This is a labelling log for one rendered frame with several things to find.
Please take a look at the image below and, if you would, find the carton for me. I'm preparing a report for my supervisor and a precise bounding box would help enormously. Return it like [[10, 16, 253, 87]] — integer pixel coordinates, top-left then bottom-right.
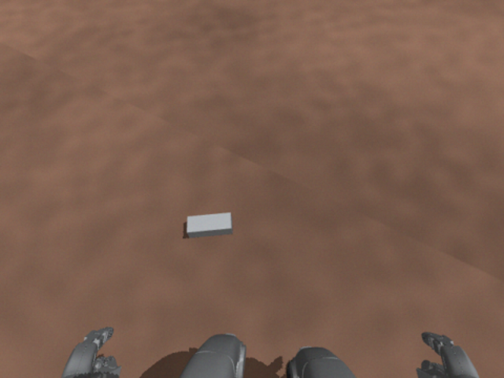
[[187, 213, 233, 238]]

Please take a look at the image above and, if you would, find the left robot hand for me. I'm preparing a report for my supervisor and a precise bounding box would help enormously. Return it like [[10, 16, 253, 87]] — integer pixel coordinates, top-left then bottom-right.
[[61, 327, 121, 378]]

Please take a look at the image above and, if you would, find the right robot hand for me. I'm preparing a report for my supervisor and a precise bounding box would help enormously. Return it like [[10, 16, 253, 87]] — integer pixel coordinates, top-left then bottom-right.
[[416, 332, 479, 378]]

